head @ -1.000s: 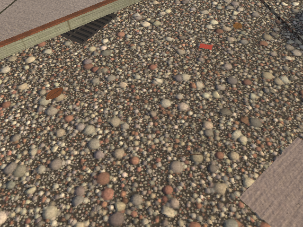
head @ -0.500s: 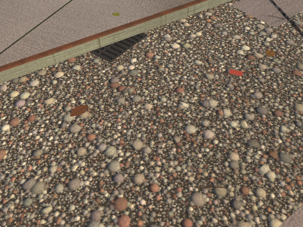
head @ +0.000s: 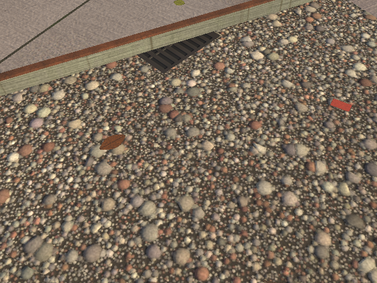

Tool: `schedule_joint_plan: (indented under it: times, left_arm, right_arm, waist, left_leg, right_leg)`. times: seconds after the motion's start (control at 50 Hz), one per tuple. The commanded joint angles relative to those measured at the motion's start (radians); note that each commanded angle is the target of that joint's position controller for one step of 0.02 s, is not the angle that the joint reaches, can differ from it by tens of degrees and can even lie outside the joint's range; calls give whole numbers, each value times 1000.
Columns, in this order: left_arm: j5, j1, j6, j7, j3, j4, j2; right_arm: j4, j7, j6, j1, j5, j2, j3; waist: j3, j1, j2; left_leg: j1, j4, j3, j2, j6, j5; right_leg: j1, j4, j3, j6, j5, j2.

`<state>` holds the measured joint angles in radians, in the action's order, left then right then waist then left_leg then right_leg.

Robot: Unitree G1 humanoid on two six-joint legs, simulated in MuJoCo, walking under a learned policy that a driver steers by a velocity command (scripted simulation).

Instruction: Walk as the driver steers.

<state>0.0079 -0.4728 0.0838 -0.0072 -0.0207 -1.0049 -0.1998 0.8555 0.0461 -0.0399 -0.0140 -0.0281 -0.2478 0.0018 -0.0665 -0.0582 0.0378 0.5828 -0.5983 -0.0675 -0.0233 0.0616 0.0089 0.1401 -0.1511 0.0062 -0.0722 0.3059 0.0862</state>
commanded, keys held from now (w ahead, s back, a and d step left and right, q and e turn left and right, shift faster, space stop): w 0.30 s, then w+e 0.60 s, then w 0.10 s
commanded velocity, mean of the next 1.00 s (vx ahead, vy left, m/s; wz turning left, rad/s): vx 0.50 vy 0.00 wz -0.27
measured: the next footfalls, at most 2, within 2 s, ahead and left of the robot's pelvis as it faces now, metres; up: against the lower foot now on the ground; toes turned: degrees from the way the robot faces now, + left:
left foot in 0.08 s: +0.22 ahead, +0.08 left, +0.00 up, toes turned +2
right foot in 0.64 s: +0.49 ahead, -0.09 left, -0.03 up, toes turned -10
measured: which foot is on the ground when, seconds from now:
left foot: up 0.00-0.06, down 0.08-0.64, up 0.66-1.00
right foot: down 0.00-0.10, up 0.12-0.62, down 0.64-1.00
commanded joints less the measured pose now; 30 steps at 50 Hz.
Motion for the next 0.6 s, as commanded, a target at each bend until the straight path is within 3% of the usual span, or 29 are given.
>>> schedule_joint_plan:
  times: [0.02, 0.06, 0.08, 0.1, 0.12, 0.14, 0.16, 0.18, 0.2, 0.24, 0.28, 0.38, 0.44, 0.52, 0.56, 0.6]
  left_arm:
    - [4, 24, 12, 16, -32, 26, -173]
    - [12, 44, -1, 20, -36, 23, -189]
    - [9, 41, -5, 17, -33, 28, -183]
    - [-28, -115, -10, 1, -6, 48, -72]
    - [-9, -67, -10, 8, -19, 33, -136]
    - [4, 45, -8, 10, -34, 68, -174]
    - [5, 104, 0, 4, -33, 83, -167]
    - [9, 127, -6, -2, -34, 82, -152]
    - [26, 129, -19, -8, -33, 83, -141]
    - [33, 115, -42, -21, -24, 74, -97]
    - [30, 185, -52, -29, -32, 102, -107]
    - [9, 373, -40, -40, -21, 166, -85]
    - [4, 448, -39, -37, -15, 189, -89]
    - [18, 513, -32, -33, -17, 224, -107]
    - [28, 476, -28, -31, -22, 218, -115]
    - [31, 272, -26, -25, -43, 154, -153]
  right_arm:
    - [-42, -15, -20, -20, 3, -101, 25]
    - [32, -34, -31, -222, -2, -139, 45]
    - [70, -45, -40, -362, -18, -166, 57]
    - [76, -54, -38, -461, -42, -282, 95]
    - [75, -41, -23, -422, 1, -206, 86]
    - [64, -38, -22, -306, 20, -180, 77]
    - [53, -36, -29, -233, 15, -130, 65]
    - [64, -40, -37, -216, 12, -106, 57]
    - [82, -46, -44, -211, 15, -88, 51]
    - [100, -47, -62, -233, 16, -93, 50]
    - [125, -45, -78, -260, 23, -113, 55]
    - [154, -48, -81, -296, 21, -110, 50]
    - [182, -57, -82, -357, 16, -109, 46]
    - [212, -74, -72, -405, 1, -119, 47]
    - [212, -82, -64, -390, -2, -139, 52]
    - [196, -84, -58, -335, -2, -152, 58]
  waist:
    - [5, 81, -121]
    - [111, 156, -105]
    - [177, 214, -74]
    - [352, 168, 164]
    - [387, 179, 91]
    - [191, 133, 40]
    - [98, 109, 0]
    - [35, 81, -9]
    - [9, 53, -4]
    - [23, 31, -1]
    - [3, 24, 0]
    - [-28, 60, 11]
    - [-37, 95, 1]
    - [-59, 112, -21]
    - [-33, 88, -5]
    - [70, -6, 25]
  left_leg:
    - [-173, 63, 19, 32, 50, -16]
    - [-371, 115, -1, 84, 87, 66]
    - [-579, 145, 55, 18, 121, 64]
    - [-935, 139, 507, -292, 280, 198]
    - [-915, 279, 744, -363, 312, 261]
    - [-762, 323, 610, -312, 271, 321]
    - [-629, 366, 512, -281, 245, 249]
    - [-531, 395, 427, -240, 210, 165]
    - [-452, 423, 359, -203, 181, 105]
    - [-404, 463, 284, -170, 176, 53]
    - [-404, 499, 240, -155, 180, 40]
    - [-415, 522, 89, -103, 136, 11]
    - [-502, 519, 58, -140, 120, -15]
    - [-703, 442, 24, -186, 102, -166]
    - [-754, 331, -8, -195, 86, -402]
    - [-689, 66, -18, -205, 80, -559]
  right_leg:
    - [-57, -100, -59, -57, -910, -287]
    - [-34, -374, -45, -43, -1035, -269]
    - [-167, -602, -25, -39, -877, -239]
    - [-533, -1036, 34, 13, -387, -114]
    - [-666, -1185, -29, -1, 212, -11]
    - [-748, -1169, -77, -18, 133, -80]
    - [-736, -1097, -84, -20, 58, -123]
    - [-703, -1023, -81, -19, 37, -152]
    - [-650, -968, -74, -5, 23, -167]
    - [-591, -906, -41, 22, -6, -165]
    - [-643, -843, -32, 40, -101, -185]
    - [-651, -543, 12, 47, -375, -161]
    - [-659, -451, 18, 20, -458, -147]
    - [-734, -358, 29, -20, -368, -133]
    - [-676, -326, 64, -46, -278, -100]
    - [-447, -321, 47, -87, -232, -85]
Velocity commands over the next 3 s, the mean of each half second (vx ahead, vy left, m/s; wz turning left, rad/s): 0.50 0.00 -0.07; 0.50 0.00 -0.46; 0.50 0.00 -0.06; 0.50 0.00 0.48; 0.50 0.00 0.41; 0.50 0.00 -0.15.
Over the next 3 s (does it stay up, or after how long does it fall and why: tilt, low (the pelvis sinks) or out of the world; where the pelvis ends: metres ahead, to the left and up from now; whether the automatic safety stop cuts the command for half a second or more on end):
stays up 1.62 -0.14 -0.02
